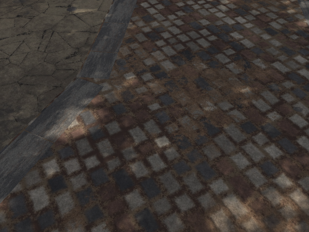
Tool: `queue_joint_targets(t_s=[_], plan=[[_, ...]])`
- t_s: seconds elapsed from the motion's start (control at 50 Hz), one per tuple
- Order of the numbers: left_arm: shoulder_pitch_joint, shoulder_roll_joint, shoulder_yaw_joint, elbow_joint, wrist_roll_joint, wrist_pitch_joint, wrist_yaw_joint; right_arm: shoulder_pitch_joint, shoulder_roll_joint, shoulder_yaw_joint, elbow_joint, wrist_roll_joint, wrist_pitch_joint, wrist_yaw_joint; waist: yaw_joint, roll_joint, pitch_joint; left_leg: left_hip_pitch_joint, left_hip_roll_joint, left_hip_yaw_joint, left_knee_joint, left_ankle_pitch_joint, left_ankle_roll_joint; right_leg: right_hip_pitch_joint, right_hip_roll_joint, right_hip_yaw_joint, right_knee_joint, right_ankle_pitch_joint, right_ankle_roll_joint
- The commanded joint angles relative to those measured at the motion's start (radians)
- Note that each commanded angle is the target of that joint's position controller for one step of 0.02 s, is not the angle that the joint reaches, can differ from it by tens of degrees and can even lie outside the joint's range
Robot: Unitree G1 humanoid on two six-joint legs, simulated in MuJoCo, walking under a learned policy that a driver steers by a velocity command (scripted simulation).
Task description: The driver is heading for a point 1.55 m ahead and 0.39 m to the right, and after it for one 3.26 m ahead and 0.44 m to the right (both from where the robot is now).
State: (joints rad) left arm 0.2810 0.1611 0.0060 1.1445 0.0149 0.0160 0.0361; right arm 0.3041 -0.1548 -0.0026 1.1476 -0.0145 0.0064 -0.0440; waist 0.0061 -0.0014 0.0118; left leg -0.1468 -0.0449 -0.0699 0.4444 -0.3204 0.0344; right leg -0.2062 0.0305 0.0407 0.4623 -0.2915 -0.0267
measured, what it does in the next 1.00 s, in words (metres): walks ahead: left foot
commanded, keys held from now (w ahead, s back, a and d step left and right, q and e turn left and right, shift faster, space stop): w+shift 0.68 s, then w+e+shift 0.32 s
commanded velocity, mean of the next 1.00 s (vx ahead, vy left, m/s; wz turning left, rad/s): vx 0.81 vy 0.00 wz -0.15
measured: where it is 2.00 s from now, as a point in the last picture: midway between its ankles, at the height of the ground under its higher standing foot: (211, 86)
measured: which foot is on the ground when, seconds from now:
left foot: down 0.00-0.22, up 0.24-0.64, down 0.66-1.00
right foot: down 0.00-0.68, up 0.70-1.00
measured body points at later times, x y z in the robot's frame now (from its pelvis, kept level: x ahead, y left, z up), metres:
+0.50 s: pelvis +0.19 -0.05 -0.01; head +0.20 -0.06 +0.44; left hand +0.08 +0.17 -0.14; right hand +0.39 -0.28 -0.12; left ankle +0.33 +0.09 -0.67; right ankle +0.04 -0.12 -0.74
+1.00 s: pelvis +0.63 -0.02 -0.02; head +0.65 -0.03 +0.43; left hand +0.84 +0.19 -0.13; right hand +0.52 -0.25 -0.16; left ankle +0.49 +0.04 -0.74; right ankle +0.80 -0.17 -0.67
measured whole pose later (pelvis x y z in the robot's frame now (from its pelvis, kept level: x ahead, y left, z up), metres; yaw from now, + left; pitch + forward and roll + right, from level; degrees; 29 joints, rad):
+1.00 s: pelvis +0.63 -0.02 -0.02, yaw -10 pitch +0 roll +2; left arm 0.10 0.23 0.05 0.83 0.01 -0.04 -0.06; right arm 0.48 -0.21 -0.05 1.05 -0.02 -0.13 0.01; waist -0.03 -0.02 0.03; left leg 0.16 -0.10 0.26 0.19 -0.36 0.07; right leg -0.82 -0.10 -0.07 0.96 0.06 -0.13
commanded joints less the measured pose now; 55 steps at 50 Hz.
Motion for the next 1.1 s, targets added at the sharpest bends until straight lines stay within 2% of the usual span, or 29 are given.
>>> queue_joint_targets(t_s=[0.02, 0.06, 0.08, 0.12, 0.18, 0.2, 0.22, 0.24, 0.26, 0.28, 0.3, 0.32, 0.42, 0.5, 0.56, 0.6, 0.64, 0.66, 0.68, 0.7, 0.72, 0.76, 0.8, 0.84, 0.92, 1.0, 1.04, 1.08, 1.1], plan=[[-0.010, 0.113, 0.027, -0.070, 0.011, 0.001, -0.013, 0.108, -0.144, -0.037, -0.031, -0.007, 0.005, 0.008, -0.037, 0.055, 0.142, -0.117, 0.112, -0.206, -0.142, -0.591, 0.119, -0.199, -0.034, 0.087, 0.006, -0.500, -0.069], [-0.139, 0.031, 0.010, -0.147, 0.012, -0.025, -0.028, 0.154, -0.166, -0.056, -0.026, -0.002, -0.012, 0.006, -0.077, 0.192, 0.170, 0.015, 0.274, -0.410, -0.299, -0.522, 0.191, -0.351, 0.002, -0.080, 0.214, -0.113, -0.021], [-0.173, 0.075, 0.022, -0.168, 0.021, -0.039, -0.033, 0.155, -0.178, -0.068, -0.033, -0.008, -0.022, 0.010, -0.090, 0.184, 0.156, 0.012, 0.340, -0.475, -0.347, -0.461, 0.219, -0.383, -0.041, -0.069, 0.314, -0.078, -0.017], [-0.168, 0.109, 0.038, -0.196, 0.015, -0.062, -0.049, 0.070, -0.184, -0.077, -0.076, -0.010, -0.046, 0.018, -0.039, 0.119, 0.108, 0.004, 0.330, -0.414, -0.336, -0.340, 0.205, -0.359, -0.075, -0.039, 0.327, -0.078, -0.022], [0.022, 0.078, 0.047, -0.164, -0.007, -0.076, -0.057, -0.071, -0.199, -0.090, -0.126, 0.012, -0.061, 0.021, 0.087, 0.145, 0.092, -0.256, 0.214, -0.199, -0.267, -0.295, 0.153, 0.053, -0.026, -0.129, 0.064, -0.056, -0.049], [0.148, 0.079, 0.056, -0.116, -0.012, -0.076, -0.048, -0.094, -0.189, -0.093, -0.135, 0.008, -0.061, 0.022, 0.138, 0.079, 0.098, -0.378, 0.168, -0.154, -0.167, -0.307, 0.149, 0.238, 0.020, -0.183, -0.012, -0.010, -0.042], [0.287, 0.109, 0.071, -0.070, -0.005, -0.083, -0.035, -0.121, -0.158, -0.087, -0.155, -0.005, -0.070, 0.024, 0.191, -0.049, 0.069, -0.534, 0.102, -0.086, 0.054, -0.243, 0.131, 0.444, -0.018, -0.108, -0.043, -0.064, -0.041], [0.426, 0.185, 0.085, -0.053, 0.023, -0.095, -0.023, -0.169, -0.062, -0.061, -0.201, -0.017, -0.088, 0.032, 0.233, -0.303, -0.008, -0.641, 0.001, 0.051, 0.485, -0.190, 0.098, 0.519, -0.288, 0.291, -0.200, -0.390, -0.069], [0.358, 0.207, 0.080, -0.065, 0.027, -0.090, -0.023, -0.150, -0.040, -0.056, -0.245, -0.012, -0.101, 0.051, 0.138, -0.316, 0.037, -0.821, -0.014, 0.011, 0.656, -0.122, 0.108, 0.434, -0.427, 0.696, -0.363, -0.640, -0.158], [0.218, 0.185, 0.076, -0.110, 0.024, -0.091, -0.025, -0.194, -0.085, -0.061, -0.261, -0.027, -0.103, 0.065, 0.079, -0.146, 0.123, -0.862, 0.088, -0.006, 0.748, 0.005, 0.107, 0.327, -0.446, 0.667, -0.367, -0.633, -0.182], [0.143, 0.172, 0.072, -0.142, 0.017, -0.103, -0.034, -0.206, -0.110, -0.067, -0.259, -0.029, -0.107, 0.082, 0.050, -0.042, 0.113, -0.823, 0.127, -0.007, 0.747, 0.105, 0.092, 0.277, -0.387, 0.536, -0.344, -0.503, -0.172], [0.123, 0.170, 0.071, -0.153, 0.015, -0.112, -0.039, -0.176, -0.112, -0.069, -0.246, -0.034, -0.106, 0.092, 0.027, -0.019, 0.075, -0.760, 0.143, 0.003, 0.721, 0.134, 0.072, 0.250, -0.336, 0.431, -0.356, -0.406, -0.158], [0.239, 0.116, 0.051, -0.114, 0.003, -0.140, -0.035, -0.288, -0.099, -0.062, -0.295, -0.030, -0.063, 0.107, 0.033, -0.046, 0.130, -0.771, 0.146, 0.104, 0.646, 0.229, 0.024, 0.215, -0.214, 0.173, -0.423, -0.062, -0.145], [0.276, 0.105, 0.041, -0.113, 0.000, -0.151, -0.033, -0.481, -0.078, -0.040, -0.384, -0.019, -0.061, 0.113, 0.058, -0.052, 0.181, -0.667, 0.114, 0.178, 0.362, 0.311, 0.019, 0.169, -0.193, 0.066, -0.491, 0.219, -0.157], [0.282, 0.136, 0.042, -0.102, -0.004, -0.156, -0.027, -0.521, -0.082, -0.032, -0.419, -0.011, -0.062, 0.108, 0.043, -0.070, 0.171, -0.531, 0.078, 0.224, 0.210, 0.320, 0.072, 0.248, -0.223, -0.012, -0.503, 0.567, -0.148], [0.282, 0.171, 0.046, -0.098, -0.002, -0.155, -0.027, -0.461, -0.110, -0.039, -0.416, -0.009, -0.064, 0.090, 0.000, -0.113, 0.088, -0.382, 0.002, 0.260, 0.182, 0.254, 0.114, 0.329, -0.240, -0.063, -0.347, 1.094, -0.132], [0.268, 0.229, 0.063, -0.091, 0.015, -0.136, -0.013, -0.183, -0.184, -0.068, -0.352, -0.007, -0.068, 0.063, -0.134, -0.168, -0.079, -0.095, -0.058, 0.237, 0.191, 0.135, 0.149, 0.344, -0.266, -0.078, 0.009, 1.362, -0.116], [0.229, 0.250, 0.071, -0.098, 0.014, -0.124, -0.009, 0.032, -0.222, -0.090, -0.287, -0.009, -0.069, 0.048, -0.241, -0.152, -0.172, 0.143, -0.039, 0.211, 0.117, 0.134, 0.165, 0.249, -0.244, -0.097, 0.282, 1.255, -0.106], [0.225, 0.181, 0.059, -0.121, 0.020, -0.124, -0.016, 0.198, -0.304, -0.117, -0.253, -0.030, -0.072, 0.034, -0.273, -0.067, -0.278, 0.407, 0.157, -0.017, 0.121, -0.175, 0.188, 0.005, -0.173, -0.089, 0.635, 0.817, -0.112], [0.316, 0.021, 0.031, -0.158, -0.035, -0.140, -0.043, 0.167, -0.336, -0.128, -0.251, -0.044, -0.077, 0.048, -0.123, 0.257, -0.388, 0.602, 0.430, -0.661, -0.106, -0.570, 0.268, -0.375, 0.026, 0.002, 1.009, -0.093, -0.080], [0.225, 0.136, 0.054, -0.181, -0.038, -0.145, -0.036, 0.069, -0.285, -0.122, -0.262, -0.033, -0.078, 0.065, -0.118, 0.126, -0.288, 0.502, 0.411, -0.734, -0.237, -0.597, 0.242, -0.495, -0.022, 0.086, 1.056, -0.032, -0.122], [0.105, 0.131, 0.056, -0.209, -0.028, -0.136, -0.036, -0.030, -0.152, -0.089, -0.246, -0.035, -0.106, 0.066, -0.056, -0.049, -0.045, 0.176, 0.374, -0.399, -0.255, -0.260, 0.194, -0.472, -0.117, 0.053, 0.964, 0.087, -0.129], [0.130, 0.070, 0.049, -0.212, 0.008, -0.100, -0.059, -0.033, -0.098, -0.067, -0.209, -0.031, -0.125, 0.057, 0.020, -0.002, 0.020, -0.015, 0.311, -0.198, -0.293, -0.138, 0.126, -0.384, -0.158, 0.064, 0.889, 0.099, -0.117], [0.082, 0.051, 0.048, -0.242, 0.013, -0.070, -0.071, 0.005, -0.091, -0.062, -0.180, -0.003, -0.142, 0.057, 0.039, 0.016, 0.080, -0.062, 0.270, -0.049, -0.323, -0.015, 0.072, -0.422, -0.184, 0.053, 0.857, 0.121, -0.102], [-0.134, 0.060, 0.037, -0.336, -0.006, -0.054, -0.088, 0.049, -0.101, -0.055, -0.176, -0.005, -0.157, 0.063, 0.010, 0.034, 0.162, -0.105, 0.181, 0.219, -0.382, 0.313, -0.012, -0.504, -0.154, -0.059, 0.675, 0.325, -0.093], [-0.277, 0.065, 0.022, -0.401, -0.005, -0.067, -0.102, 0.132, -0.135, -0.043, -0.161, 0.006, -0.158, 0.035, -0.007, 0.023, 0.171, 0.020, 0.166, 0.347, -0.358, 0.854, -0.049, -0.431, -0.072, -0.225, 0.360, 0.426, -0.120], [-0.250, 0.100, 0.027, -0.396, 0.000, -0.068, -0.105, 0.159, -0.194, -0.047, -0.170, 0.007, -0.153, 0.003, 0.021, 0.068, 0.102, 0.147, 0.199, 0.369, -0.244, 1.259, -0.069, -0.327, 0.006, -0.287, 0.269, 0.435, -0.142], [-0.103, 0.167, 0.048, -0.360, 0.000, -0.057, -0.103, 0.126, -0.265, -0.066, -0.197, 0.003, -0.131, -0.029, 0.119, 0.125, -0.006, 0.217, 0.248, 0.363, -0.014, 1.522, -0.074, -0.153, 0.070, -0.296, 0.242, 0.357, -0.169], [0.073, 0.216, 0.070, -0.314, 0.001, -0.050, -0.097, 0.074, -0.293, -0.077, -0.220, -0.004, -0.116, -0.033, 0.212, 0.140, -0.086, 0.185, 0.268, 0.344, 0.202, 1.565, -0.065, 0.021, 0.090, -0.271, 0.248, 0.298, -0.195]])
